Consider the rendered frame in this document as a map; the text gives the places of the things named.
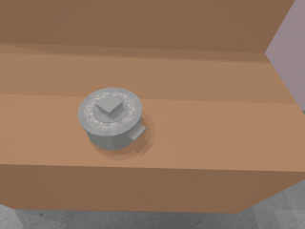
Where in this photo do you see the knob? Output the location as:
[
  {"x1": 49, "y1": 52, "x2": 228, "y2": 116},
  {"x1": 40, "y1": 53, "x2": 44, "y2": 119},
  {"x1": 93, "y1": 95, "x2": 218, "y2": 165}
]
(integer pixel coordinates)
[{"x1": 95, "y1": 94, "x2": 123, "y2": 116}]

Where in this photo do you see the table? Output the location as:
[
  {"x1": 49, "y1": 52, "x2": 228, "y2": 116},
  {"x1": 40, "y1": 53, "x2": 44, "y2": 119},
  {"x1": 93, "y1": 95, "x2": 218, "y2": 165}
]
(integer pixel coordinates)
[{"x1": 0, "y1": 0, "x2": 305, "y2": 214}]

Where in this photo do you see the pot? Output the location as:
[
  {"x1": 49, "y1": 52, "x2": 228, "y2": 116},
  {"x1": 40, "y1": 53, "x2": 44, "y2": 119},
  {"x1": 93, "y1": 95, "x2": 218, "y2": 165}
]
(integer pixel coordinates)
[{"x1": 86, "y1": 118, "x2": 147, "y2": 151}]

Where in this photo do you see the lid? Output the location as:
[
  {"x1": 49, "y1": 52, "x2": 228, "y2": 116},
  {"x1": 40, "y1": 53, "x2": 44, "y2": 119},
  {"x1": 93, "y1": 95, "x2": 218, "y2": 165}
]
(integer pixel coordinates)
[{"x1": 77, "y1": 87, "x2": 143, "y2": 138}]

